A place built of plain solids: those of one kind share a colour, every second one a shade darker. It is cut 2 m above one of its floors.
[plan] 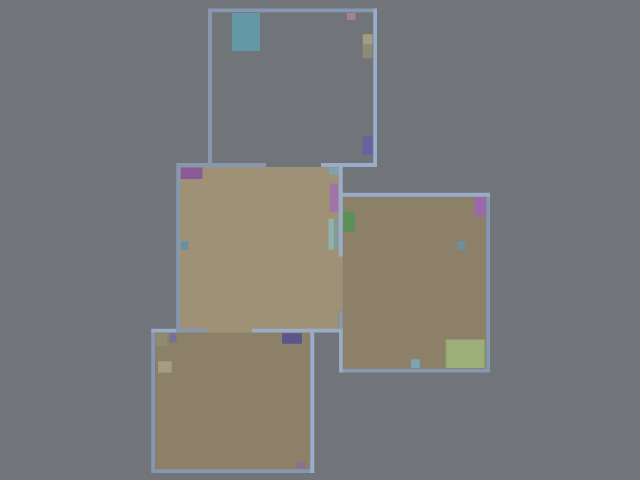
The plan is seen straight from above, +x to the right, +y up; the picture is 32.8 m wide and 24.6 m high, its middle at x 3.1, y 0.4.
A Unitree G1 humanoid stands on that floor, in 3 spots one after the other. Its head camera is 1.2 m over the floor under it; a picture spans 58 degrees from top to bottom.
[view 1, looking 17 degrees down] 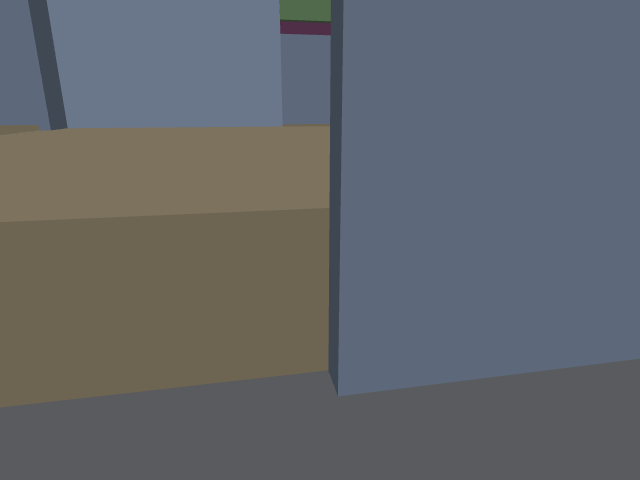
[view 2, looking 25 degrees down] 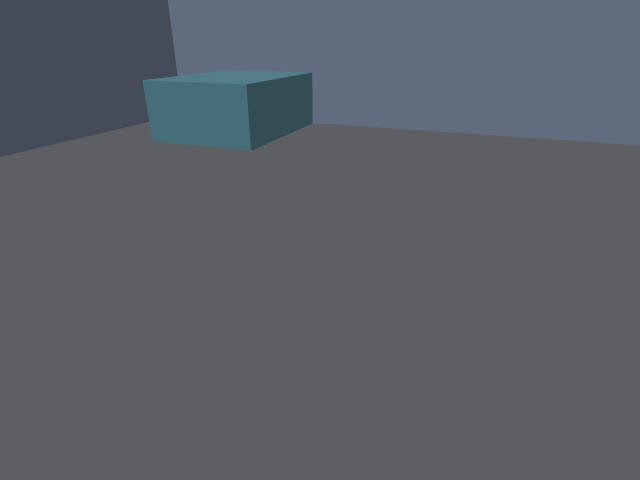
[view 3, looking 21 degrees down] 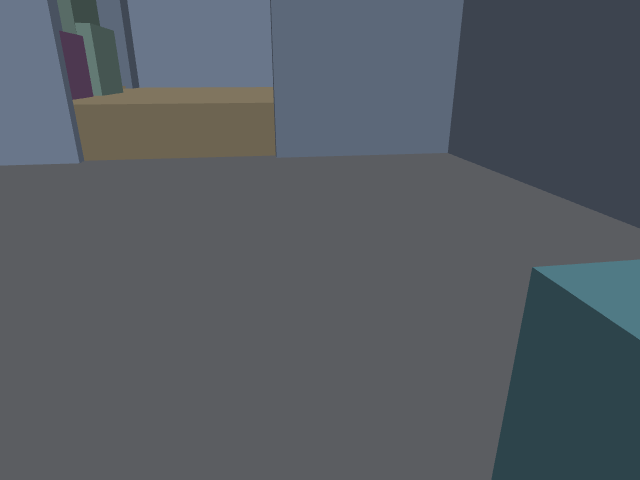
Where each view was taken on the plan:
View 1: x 0.72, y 5.90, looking -101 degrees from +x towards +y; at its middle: floor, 1.87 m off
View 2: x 2.59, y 5.67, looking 111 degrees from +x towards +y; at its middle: ground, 2.84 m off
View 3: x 0.72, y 11.00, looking -99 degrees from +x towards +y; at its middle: ground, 3.35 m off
